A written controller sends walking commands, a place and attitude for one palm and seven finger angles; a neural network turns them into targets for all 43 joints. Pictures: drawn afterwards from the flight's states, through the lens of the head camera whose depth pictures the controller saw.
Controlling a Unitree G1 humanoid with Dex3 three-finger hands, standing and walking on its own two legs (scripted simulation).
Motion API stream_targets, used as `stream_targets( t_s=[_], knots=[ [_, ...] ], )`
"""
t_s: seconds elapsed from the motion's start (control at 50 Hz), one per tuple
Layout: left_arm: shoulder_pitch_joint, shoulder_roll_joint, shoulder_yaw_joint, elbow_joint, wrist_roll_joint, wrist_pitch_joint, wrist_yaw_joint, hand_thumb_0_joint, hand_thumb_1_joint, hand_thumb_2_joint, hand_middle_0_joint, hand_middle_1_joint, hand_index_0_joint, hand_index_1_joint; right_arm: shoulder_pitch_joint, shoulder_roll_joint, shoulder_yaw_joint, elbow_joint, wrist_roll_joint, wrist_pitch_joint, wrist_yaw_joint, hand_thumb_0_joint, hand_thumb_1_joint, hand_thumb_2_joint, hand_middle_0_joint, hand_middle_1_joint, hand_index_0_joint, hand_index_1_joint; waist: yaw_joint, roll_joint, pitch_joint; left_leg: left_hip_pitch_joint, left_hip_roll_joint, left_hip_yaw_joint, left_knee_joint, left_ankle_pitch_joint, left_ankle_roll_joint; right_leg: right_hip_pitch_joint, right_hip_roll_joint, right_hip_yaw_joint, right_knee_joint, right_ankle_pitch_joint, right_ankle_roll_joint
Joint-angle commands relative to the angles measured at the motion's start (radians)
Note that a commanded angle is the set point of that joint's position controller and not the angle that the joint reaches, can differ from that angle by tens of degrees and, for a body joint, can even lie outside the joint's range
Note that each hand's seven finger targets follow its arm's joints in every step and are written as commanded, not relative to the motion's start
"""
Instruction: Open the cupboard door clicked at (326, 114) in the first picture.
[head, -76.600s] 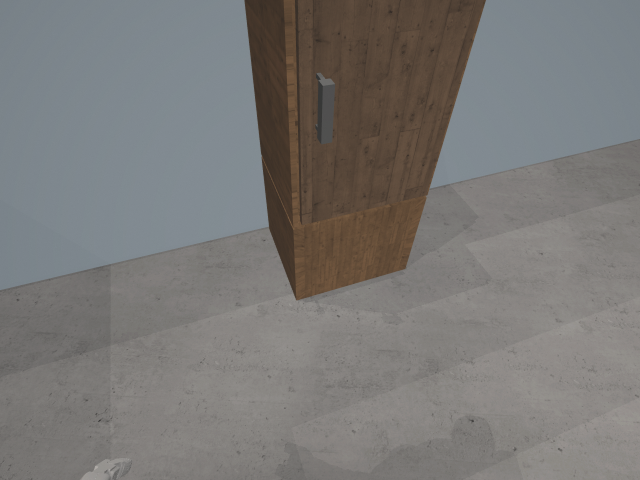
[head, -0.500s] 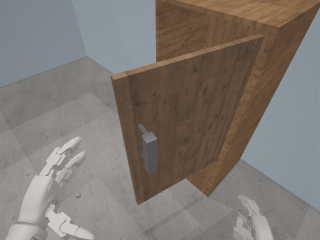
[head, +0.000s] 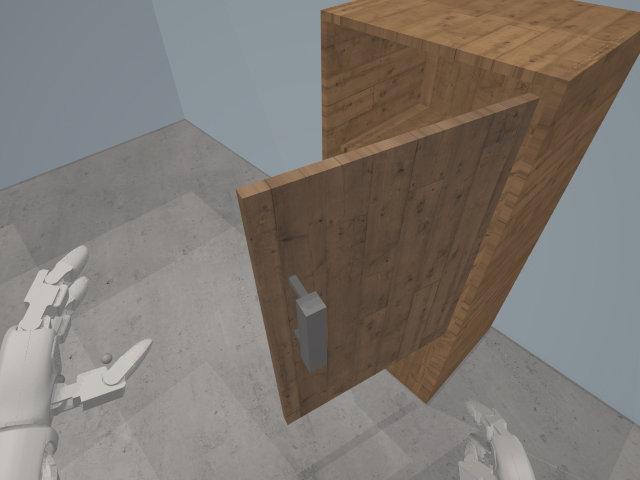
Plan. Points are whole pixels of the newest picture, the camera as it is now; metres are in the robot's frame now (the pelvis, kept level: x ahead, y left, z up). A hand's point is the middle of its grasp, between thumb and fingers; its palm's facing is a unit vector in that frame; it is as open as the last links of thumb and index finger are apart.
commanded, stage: draw the hand back to the body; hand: left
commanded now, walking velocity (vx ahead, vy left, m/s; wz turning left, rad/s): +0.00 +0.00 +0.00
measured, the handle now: (304, 322) +0.31 +0.07 +0.03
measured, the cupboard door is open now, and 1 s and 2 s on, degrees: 76 76 76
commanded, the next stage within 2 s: step back with the hand held close in 0.56 s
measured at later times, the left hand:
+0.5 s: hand (116, 349) +0.19 +0.22 +0.15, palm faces +0.43 -0.82 -0.39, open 7.5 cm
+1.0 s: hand (112, 369) +0.18 +0.23 +0.14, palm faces +0.30 -0.82 -0.49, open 7.4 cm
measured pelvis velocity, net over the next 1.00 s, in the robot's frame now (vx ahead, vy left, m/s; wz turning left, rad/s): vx -0.03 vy -0.02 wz -0.03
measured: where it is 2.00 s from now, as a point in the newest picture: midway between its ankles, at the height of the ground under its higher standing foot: outside the picture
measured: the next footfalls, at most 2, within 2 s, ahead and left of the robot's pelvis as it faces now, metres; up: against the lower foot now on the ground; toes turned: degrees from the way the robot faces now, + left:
right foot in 1.92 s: -0.29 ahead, -0.12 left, +0.00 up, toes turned +1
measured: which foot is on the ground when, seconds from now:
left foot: down 0.00-1.00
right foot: down 0.00-1.00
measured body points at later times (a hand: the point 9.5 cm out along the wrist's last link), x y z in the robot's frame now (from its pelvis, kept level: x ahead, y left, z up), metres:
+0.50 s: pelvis +0.00 -0.03 +0.00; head -0.02 -0.05 +0.45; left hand +0.16 +0.26 +0.17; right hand +0.19 -0.26 -0.08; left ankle -0.01 +0.08 -0.74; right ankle -0.02 -0.12 -0.74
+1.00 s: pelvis -0.03 -0.02 +0.00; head -0.01 -0.02 +0.45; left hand +0.15 +0.27 +0.16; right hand +0.14 -0.28 -0.08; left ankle -0.01 +0.08 -0.74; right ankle -0.02 -0.12 -0.74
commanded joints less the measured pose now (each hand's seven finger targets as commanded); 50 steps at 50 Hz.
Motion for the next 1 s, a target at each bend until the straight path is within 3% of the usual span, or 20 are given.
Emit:
stream_targets(
  t_s=[0.0,0.08,0.16,0.22,0.32,0.4,0.48,0.58,0.64,0.66,0.68,0.7,0.72,0.74,0.8,0.82,0.86,0.88,0.94,0.98],
  knots=[
    [-0.082,0.170,0.153,-0.190,-0.004,-0.071,0.021,0.000,0.620,0.780,-0.190,-0.300,-0.190,-0.300,-0.126,-0.120,-0.058,-0.160,0.004,-0.039,-0.007,0.000,-0.900,-0.900,0.200,0.300,0.200,0.300,0.005,0.012,-0.061,0.016,0.065,-0.092,-0.113,0.324,-0.058,0.034,0.013,0.029,-0.055,0.200,-0.037],
    [-0.123,0.207,0.198,-0.217,-0.006,-0.081,0.024,0.000,0.760,0.840,-0.195,-0.300,-0.195,-0.300,-0.132,-0.122,-0.062,-0.145,0.004,-0.041,-0.006,0.000,-0.900,-0.900,0.200,0.300,0.200,0.300,0.008,0.064,-0.088,0.048,0.062,-0.085,-0.105,0.374,-0.057,0.049,0.011,0.036,-0.064,0.239,-0.037],
    [-0.153,0.216,0.225,-0.191,-0.014,-0.083,0.026,0.000,0.900,0.900,-0.200,-0.300,-0.200,-0.300,-0.135,-0.122,-0.068,-0.136,0.008,-0.039,-0.005,0.000,-0.900,-0.900,0.200,0.300,0.200,0.300,0.005,0.030,-0.073,0.055,0.060,-0.079,-0.111,0.354,-0.048,0.040,0.013,0.036,-0.077,0.240,-0.033],
    [-0.107,0.163,0.185,-0.114,-0.021,-0.077,0.015,0.000,0.900,0.900,-0.200,-0.300,-0.200,-0.300,-0.138,-0.123,-0.071,-0.134,0.009,-0.028,-0.003,0.000,-0.900,-0.900,0.200,0.300,0.200,0.300,0.001,-0.021,-0.017,0.036,0.056,-0.065,-0.118,0.310,-0.037,0.025,0.011,0.035,-0.092,0.232,-0.029],
    [-0.124,0.187,0.195,-0.127,-0.021,-0.088,0.012,0.000,0.900,0.900,-0.200,-0.300,-0.200,-0.300,-0.146,-0.126,-0.079,-0.137,0.008,-0.021,-0.004,0.000,-0.900,-0.900,0.200,0.300,0.200,0.300,0.006,-0.034,-0.045,0.050,0.048,-0.052,-0.114,0.269,-0.024,0.034,0.006,0.048,-0.107,0.227,-0.025],
    [-0.148,0.224,0.220,-0.192,-0.017,-0.103,0.017,0.000,0.900,0.900,-0.200,-0.300,-0.200,-0.300,-0.153,-0.121,-0.078,-0.135,0.005,-0.034,-0.009,0.000,-0.900,-0.900,0.200,0.300,0.200,0.300,0.010,0.024,-0.098,0.072,0.040,-0.044,-0.094,0.299,-0.022,0.055,-0.002,0.064,-0.104,0.280,-0.026],
    [-0.153,0.228,0.221,-0.187,-0.016,-0.102,0.020,0.000,0.900,0.900,-0.200,-0.300,-0.200,-0.300,-0.154,-0.117,-0.076,-0.125,0.008,-0.042,-0.011,0.000,-0.900,-0.900,0.200,0.300,0.200,0.300,0.007,0.041,-0.063,0.069,0.037,-0.041,-0.092,0.285,-0.025,0.037,-0.001,0.066,-0.120,0.266,-0.028],
    [-0.136,0.200,0.207,-0.111,-0.023,-0.104,0.013,0.000,0.900,0.900,-0.200,-0.300,-0.200,-0.300,-0.160,-0.115,-0.080,-0.114,0.009,-0.039,-0.011,0.000,-0.900,-0.900,0.200,0.300,0.200,0.300,0.003,-0.013,0.001,0.061,0.040,-0.038,-0.100,0.240,-0.020,0.002,0.001,0.070,-0.146,0.216,-0.023],
    [-0.133,0.190,0.201,-0.102,-0.026,-0.110,0.008,0.000,0.900,0.900,-0.200,-0.300,-0.200,-0.300,-0.163,-0.113,-0.082,-0.117,0.009,-0.037,-0.010,0.000,-0.900,-0.900,0.200,0.300,0.200,0.300,0.004,-0.040,-0.010,0.065,0.038,-0.034,-0.100,0.226,-0.013,0.004,-0.002,0.074,-0.150,0.203,-0.017],
    [-0.206,0.224,0.217,-0.166,-0.025,-0.121,0.011,0.000,0.900,0.900,-0.200,-0.300,-0.200,-0.300,-0.166,-0.119,-0.081,-0.121,0.010,-0.043,-0.010,0.000,-0.900,-0.900,0.200,0.300,0.200,0.300,0.002,-0.028,-0.049,0.075,0.035,-0.038,-0.097,0.231,-0.011,0.018,-0.005,0.080,-0.147,0.210,-0.017],
    [-0.352,0.389,0.375,-0.194,-0.012,-0.169,0.022,0.000,0.900,0.900,-0.200,-0.300,-0.200,-0.300,-0.138,-0.122,-0.068,-0.155,0.027,-0.025,-0.006,0.000,-0.900,-0.900,0.200,0.300,0.200,0.300,-0.040,0.026,0.071,0.001,0.050,-0.068,-0.065,0.145,-0.007,-0.104,-0.064,0.177,-0.201,0.230,-0.021],
    [-0.219,0.284,0.297,-0.109,-0.015,-0.172,0.007,0.000,0.900,0.900,-0.200,-0.300,-0.200,-0.300,-0.141,-0.115,-0.080,-0.129,0.015,-0.013,-0.007,0.000,-0.900,-0.900,0.200,0.300,0.200,0.300,-0.040,-0.084,0.028,-0.005,0.053,-0.077,-0.025,0.138,-0.004,-0.108,-0.092,0.179,-0.203,0.235,-0.017],
    [-0.116,0.249,0.271,-0.069,-0.011,-0.159,0.000,0.000,0.900,0.900,-0.200,-0.300,-0.200,-0.300,-0.145,-0.116,-0.086,-0.132,0.013,0.000,-0.004,0.000,-0.900,-0.900,0.200,0.300,0.200,0.300,-0.038,-0.137,0.013,0.008,0.050,-0.065,-0.002,0.152,-0.001,-0.118,-0.101,0.182,-0.203,0.277,-0.008],
    [-0.078,0.221,0.244,-0.072,-0.009,-0.153,-0.006,0.000,0.900,0.900,-0.200,-0.300,-0.200,-0.300,-0.140,-0.120,-0.090,-0.143,0.014,0.013,0.000,0.000,-0.900,-0.900,0.200,0.300,0.200,0.300,-0.040,-0.143,-0.012,0.005,0.050,-0.053,0.013,0.165,-0.002,-0.107,-0.109,0.167,-0.183,0.329,0.001],
    [-0.012,0.214,0.235,-0.124,-0.009,-0.155,-0.003,0.000,0.900,0.900,-0.200,-0.300,-0.200,-0.300,-0.136,-0.126,-0.097,-0.160,0.016,0.036,-0.002,0.000,-0.900,-0.900,0.200,0.300,0.200,0.300,-0.045,-0.060,-0.107,-0.004,0.070,-0.046,0.004,0.241,-0.009,-0.055,-0.119,0.138,-0.106,0.443,0.004],
    [0.000,0.220,0.240,-0.146,-0.009,-0.153,0.000,0.000,0.900,0.900,-0.200,-0.300,-0.200,-0.300,-0.129,-0.130,-0.101,-0.167,0.017,0.043,-0.003,0.000,-0.900,-0.900,0.200,0.300,0.200,0.300,-0.047,-0.060,-0.136,-0.001,0.078,-0.047,-0.001,0.282,-0.011,-0.041,-0.113,0.128,-0.081,0.469,0.008],
    [0.003,0.253,0.265,-0.210,-0.008,-0.152,0.010,0.000,0.900,0.900,-0.200,-0.300,-0.200,-0.300,-0.130,-0.130,-0.108,-0.182,0.020,0.053,-0.006,0.000,-0.900,-0.900,0.200,0.300,0.200,0.300,-0.049,-0.060,-0.177,-0.002,0.089,-0.044,0.010,0.343,-0.012,-0.031,-0.108,0.127,-0.047,0.521,0.013],
    [0.005,0.285,0.293,-0.231,-0.007,-0.154,0.017,0.000,0.900,0.900,-0.200,-0.300,-0.200,-0.300,-0.136,-0.132,-0.109,-0.178,0.018,0.057,-0.014,0.000,-0.900,-0.900,0.200,0.300,0.200,0.300,-0.049,-0.018,-0.188,-0.005,0.096,-0.052,0.005,0.377,-0.013,-0.021,-0.110,0.123,-0.027,0.537,0.000],
    [0.021,0.302,0.317,-0.286,-0.009,-0.157,0.029,0.000,0.900,0.900,-0.200,-0.300,-0.200,-0.300,-0.133,-0.123,-0.111,-0.202,0.022,0.062,-0.023,0.000,-0.900,-0.900,0.200,0.300,0.200,0.300,-0.049,-0.031,-0.208,-0.030,0.114,-0.081,0.000,0.433,-0.013,-0.021,-0.087,0.125,0.018,0.520,-0.008],
    [0.021,0.322,0.336,-0.311,-0.008,-0.161,0.037,0.000,0.900,0.900,-0.200,-0.300,-0.200,-0.300,-0.138,-0.130,-0.113,-0.204,0.019,0.061,-0.030,0.000,-0.900,-0.900,0.200,0.300,0.200,0.300,-0.044,0.027,-0.199,-0.065,0.124,-0.108,-0.023,0.420,-0.012,-0.024,-0.074,0.118,0.038,0.453,-0.013]
  ],
)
